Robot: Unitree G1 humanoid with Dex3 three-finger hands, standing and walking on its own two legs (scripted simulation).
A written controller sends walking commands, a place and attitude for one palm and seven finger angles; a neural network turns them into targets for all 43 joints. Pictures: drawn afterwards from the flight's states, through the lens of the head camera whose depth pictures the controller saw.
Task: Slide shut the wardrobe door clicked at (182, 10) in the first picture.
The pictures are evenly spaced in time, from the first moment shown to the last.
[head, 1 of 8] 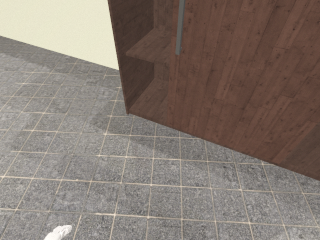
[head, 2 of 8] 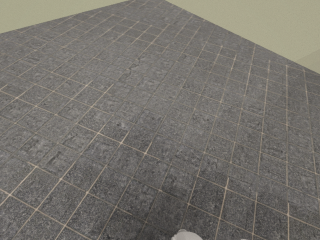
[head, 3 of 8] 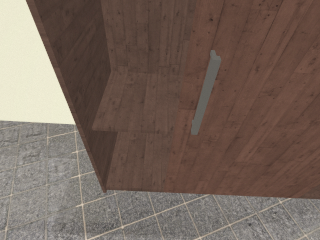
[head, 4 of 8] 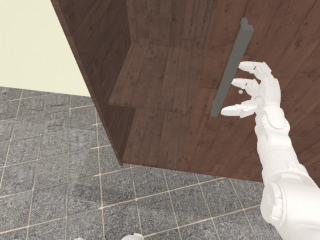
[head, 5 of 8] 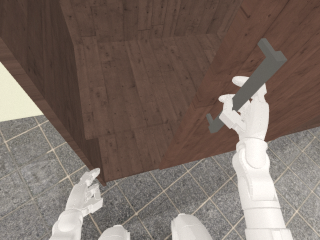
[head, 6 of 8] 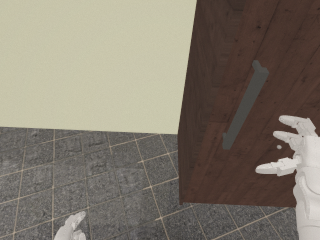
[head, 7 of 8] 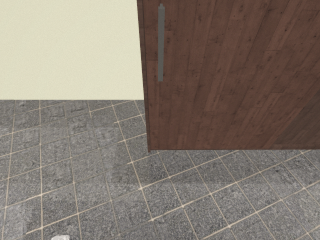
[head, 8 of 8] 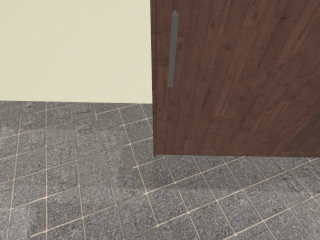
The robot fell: no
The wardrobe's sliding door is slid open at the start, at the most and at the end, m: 0.36 0.36 0.00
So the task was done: yes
